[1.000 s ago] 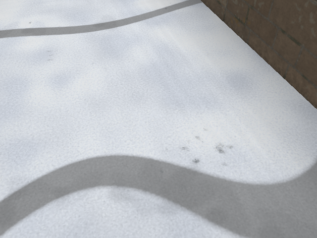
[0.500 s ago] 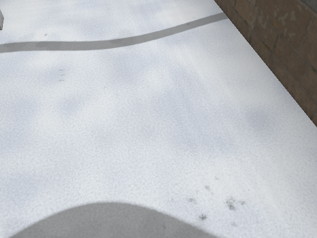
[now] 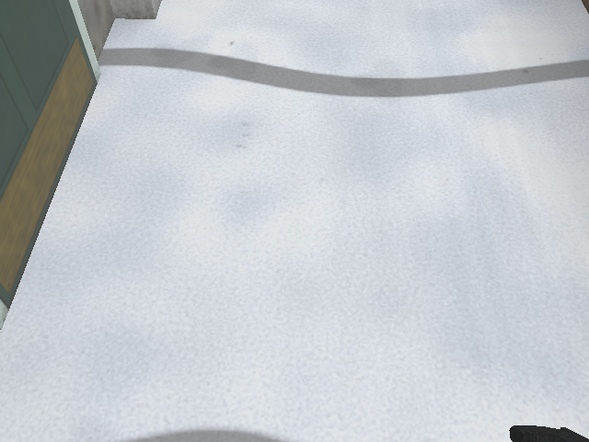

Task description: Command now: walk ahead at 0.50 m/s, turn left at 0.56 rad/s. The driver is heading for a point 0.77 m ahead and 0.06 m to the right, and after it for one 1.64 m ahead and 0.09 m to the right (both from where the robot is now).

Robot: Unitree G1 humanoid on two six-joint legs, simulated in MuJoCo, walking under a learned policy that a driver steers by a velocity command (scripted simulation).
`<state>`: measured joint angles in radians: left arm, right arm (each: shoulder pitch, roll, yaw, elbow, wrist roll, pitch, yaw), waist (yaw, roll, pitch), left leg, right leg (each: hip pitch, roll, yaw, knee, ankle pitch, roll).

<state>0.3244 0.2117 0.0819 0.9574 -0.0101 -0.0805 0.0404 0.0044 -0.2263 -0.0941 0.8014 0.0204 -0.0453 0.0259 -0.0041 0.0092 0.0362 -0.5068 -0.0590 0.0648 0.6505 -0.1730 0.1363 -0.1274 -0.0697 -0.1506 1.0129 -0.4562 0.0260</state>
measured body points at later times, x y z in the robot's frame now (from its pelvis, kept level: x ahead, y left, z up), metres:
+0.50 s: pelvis +0.28 -0.04 +0.01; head +0.31 -0.05 +0.46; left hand +0.47 +0.21 -0.08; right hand +0.35 -0.32 -0.12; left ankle +0.11 +0.07 -0.67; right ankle +0.38 -0.12 -0.71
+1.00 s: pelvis +0.55 -0.03 +0.01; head +0.58 -0.04 +0.46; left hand +0.65 +0.23 -0.11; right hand +0.74 -0.31 -0.04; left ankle +0.66 +0.06 -0.71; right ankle +0.39 -0.12 -0.67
